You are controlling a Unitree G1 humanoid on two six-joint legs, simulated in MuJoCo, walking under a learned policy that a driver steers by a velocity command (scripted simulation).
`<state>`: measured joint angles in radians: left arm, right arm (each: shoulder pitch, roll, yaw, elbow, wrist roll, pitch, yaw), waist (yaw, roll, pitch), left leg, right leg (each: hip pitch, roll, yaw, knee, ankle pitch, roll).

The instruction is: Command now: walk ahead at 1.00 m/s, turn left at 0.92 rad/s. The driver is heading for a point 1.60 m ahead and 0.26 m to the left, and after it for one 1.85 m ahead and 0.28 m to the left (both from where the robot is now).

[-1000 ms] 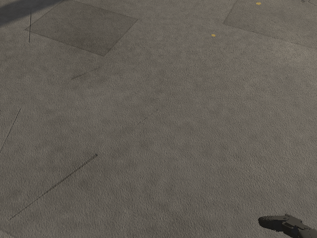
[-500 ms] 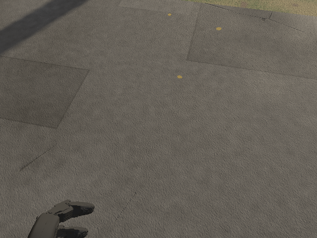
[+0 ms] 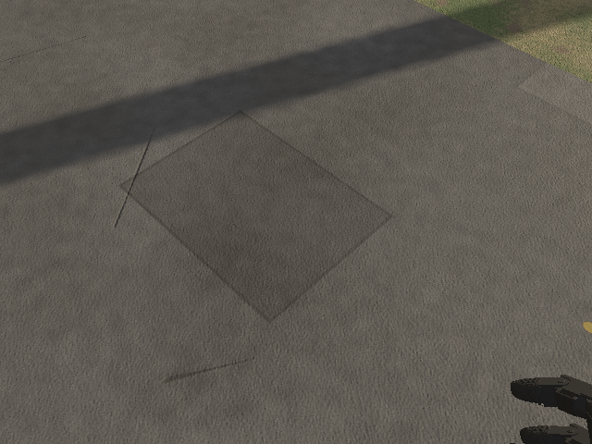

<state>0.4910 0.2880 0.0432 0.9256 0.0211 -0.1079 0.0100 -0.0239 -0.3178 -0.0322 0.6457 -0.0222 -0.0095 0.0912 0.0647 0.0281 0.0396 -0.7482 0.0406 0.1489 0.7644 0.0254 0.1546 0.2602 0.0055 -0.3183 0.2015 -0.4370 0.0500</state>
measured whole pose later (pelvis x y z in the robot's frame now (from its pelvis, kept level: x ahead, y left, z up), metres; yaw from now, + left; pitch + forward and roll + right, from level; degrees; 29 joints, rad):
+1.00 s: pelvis +0.92 +0.21 +0.00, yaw +25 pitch +2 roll +0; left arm 0.50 0.25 0.02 0.94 0.00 -0.07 0.00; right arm 0.03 -0.26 0.01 0.69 -0.06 -0.08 0.01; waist 0.07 0.00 0.04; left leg -0.51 -0.03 0.10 0.64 -0.16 0.10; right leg -0.06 0.01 0.02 1.03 -0.39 -0.08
